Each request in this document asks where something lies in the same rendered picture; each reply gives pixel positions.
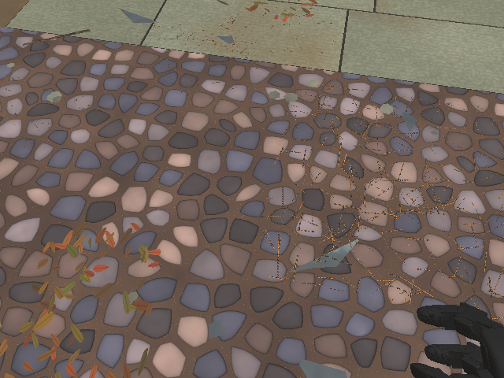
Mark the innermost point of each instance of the robot right hand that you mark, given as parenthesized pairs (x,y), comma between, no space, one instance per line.
(484,361)

